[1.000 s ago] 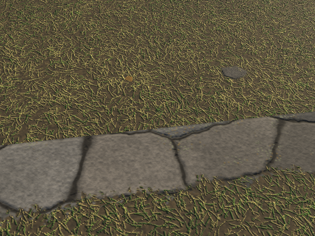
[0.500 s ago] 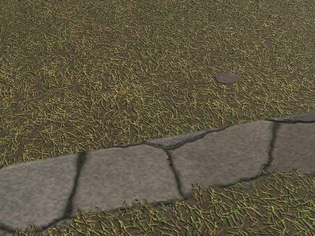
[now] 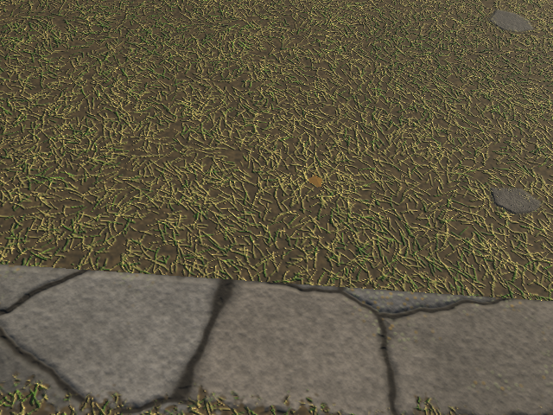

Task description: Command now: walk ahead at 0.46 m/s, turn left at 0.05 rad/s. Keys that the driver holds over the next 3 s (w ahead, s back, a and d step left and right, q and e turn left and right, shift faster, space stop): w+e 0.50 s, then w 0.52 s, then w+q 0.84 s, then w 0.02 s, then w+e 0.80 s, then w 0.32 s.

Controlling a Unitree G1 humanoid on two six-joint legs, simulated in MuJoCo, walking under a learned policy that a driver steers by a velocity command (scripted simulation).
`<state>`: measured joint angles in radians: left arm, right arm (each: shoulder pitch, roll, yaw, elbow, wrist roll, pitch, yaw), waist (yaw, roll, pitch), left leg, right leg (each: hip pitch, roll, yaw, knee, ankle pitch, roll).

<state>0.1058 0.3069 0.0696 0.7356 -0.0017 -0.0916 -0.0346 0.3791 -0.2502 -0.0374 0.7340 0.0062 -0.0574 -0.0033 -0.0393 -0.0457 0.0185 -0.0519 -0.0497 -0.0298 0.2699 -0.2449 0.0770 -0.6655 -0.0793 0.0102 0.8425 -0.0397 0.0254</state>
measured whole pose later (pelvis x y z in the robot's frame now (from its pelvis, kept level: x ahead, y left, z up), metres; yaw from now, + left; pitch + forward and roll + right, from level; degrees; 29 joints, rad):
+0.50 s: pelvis +0.30 -0.04 -0.01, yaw -13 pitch +1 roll -2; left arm 0.30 0.28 0.06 0.75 -0.01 -0.06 -0.02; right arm 0.15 -0.29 -0.02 0.62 -0.02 -0.10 -0.01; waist 0.04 0.03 0.04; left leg -0.65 0.10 -0.10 0.96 -0.25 -0.05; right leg -0.21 0.15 0.08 0.35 -0.15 -0.11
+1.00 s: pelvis +0.59 -0.03 +0.00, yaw -19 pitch +2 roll +1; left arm 0.17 0.30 0.04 0.70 0.00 -0.06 -0.01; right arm 0.39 -0.26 -0.04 0.76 0.00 -0.09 0.02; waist -0.06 -0.05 0.01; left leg -0.14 -0.05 0.01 0.29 -0.19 0.06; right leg -0.63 -0.08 0.05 0.86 -0.15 0.00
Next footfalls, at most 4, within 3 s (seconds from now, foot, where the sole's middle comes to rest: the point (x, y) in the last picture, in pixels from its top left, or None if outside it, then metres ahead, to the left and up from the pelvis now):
0.24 right None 0.34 -0.11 -0.79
0.70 left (236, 353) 0.64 0.05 -0.79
1.22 right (351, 292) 0.81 -0.27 -0.79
1.72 left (269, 214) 1.12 -0.05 -0.82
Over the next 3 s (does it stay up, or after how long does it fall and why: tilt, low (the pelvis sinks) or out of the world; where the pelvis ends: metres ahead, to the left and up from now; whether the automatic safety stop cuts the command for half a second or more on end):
stays up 1.68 -0.14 -0.04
